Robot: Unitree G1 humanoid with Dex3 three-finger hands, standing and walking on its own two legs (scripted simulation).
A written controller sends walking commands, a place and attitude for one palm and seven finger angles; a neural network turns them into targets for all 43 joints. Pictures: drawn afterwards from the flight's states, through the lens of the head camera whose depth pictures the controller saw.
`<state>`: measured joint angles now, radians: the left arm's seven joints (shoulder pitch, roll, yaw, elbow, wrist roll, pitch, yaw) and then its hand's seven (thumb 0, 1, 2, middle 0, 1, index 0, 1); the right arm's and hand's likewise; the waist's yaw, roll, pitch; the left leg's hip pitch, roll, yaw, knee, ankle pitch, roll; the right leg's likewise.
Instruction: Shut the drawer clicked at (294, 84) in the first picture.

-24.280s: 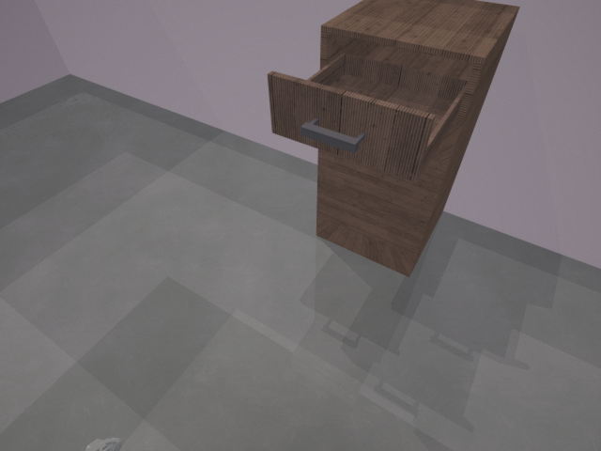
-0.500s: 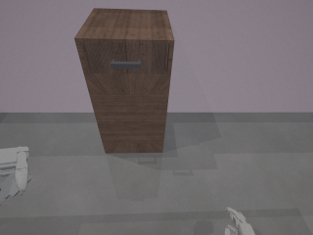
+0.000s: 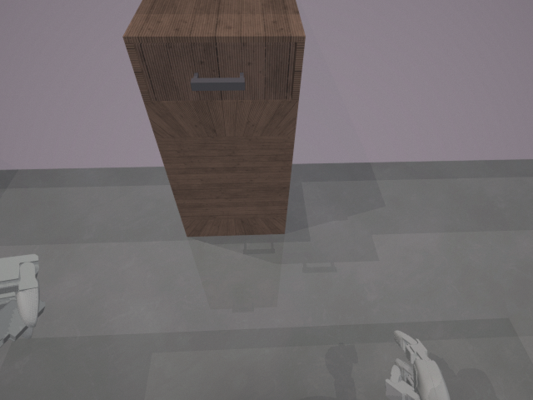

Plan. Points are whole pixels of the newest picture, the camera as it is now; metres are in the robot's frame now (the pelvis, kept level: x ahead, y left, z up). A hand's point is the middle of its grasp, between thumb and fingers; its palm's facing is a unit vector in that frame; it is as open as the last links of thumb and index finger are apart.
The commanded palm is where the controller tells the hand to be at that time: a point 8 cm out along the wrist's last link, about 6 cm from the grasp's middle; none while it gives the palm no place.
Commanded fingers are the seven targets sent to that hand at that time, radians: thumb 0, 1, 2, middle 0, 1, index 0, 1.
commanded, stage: let the arm hang, fingers relaxed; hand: left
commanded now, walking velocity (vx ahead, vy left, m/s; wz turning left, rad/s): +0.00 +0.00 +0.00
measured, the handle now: (218, 80) +0.85 +0.17 +0.02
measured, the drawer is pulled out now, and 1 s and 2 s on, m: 0.00 0.00 0.00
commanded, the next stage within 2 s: look to check the result in 1.14 s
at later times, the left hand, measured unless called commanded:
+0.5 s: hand out of the picture -0.04 +0.20 -0.18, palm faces +0.08 -0.97 -0.24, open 4.1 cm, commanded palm none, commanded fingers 0.00 0.90 0.90 -0.44 -0.56 -0.44 -0.56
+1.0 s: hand out of the picture +0.03 +0.19 -0.17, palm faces +0.07 -0.97 -0.25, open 7.3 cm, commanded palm none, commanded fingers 0.00 0.90 0.90 -0.20 -0.30 -0.20 -0.30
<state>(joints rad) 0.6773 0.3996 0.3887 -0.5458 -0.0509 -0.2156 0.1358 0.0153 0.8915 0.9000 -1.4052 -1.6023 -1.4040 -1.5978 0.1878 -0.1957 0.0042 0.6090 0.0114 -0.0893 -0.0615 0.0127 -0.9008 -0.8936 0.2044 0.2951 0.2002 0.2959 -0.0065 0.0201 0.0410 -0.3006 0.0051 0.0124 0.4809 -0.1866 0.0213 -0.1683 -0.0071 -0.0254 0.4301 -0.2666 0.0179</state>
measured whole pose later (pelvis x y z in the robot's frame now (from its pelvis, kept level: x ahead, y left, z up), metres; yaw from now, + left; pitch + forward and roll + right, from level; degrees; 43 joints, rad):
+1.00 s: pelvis -0.01 -0.02 +0.00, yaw +3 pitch -2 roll +0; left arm 0.17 0.21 0.02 1.12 0.01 -0.01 0.01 0.01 0.91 0.90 -0.21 -0.32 -0.21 -0.31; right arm 0.20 -0.21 -0.02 1.12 -0.02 0.01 -0.02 0.01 -0.91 -0.89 0.20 0.29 0.20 0.30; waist -0.01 0.03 0.07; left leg -0.25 -0.01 -0.04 0.42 -0.14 0.00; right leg -0.13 -0.02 -0.08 0.43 -0.27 -0.01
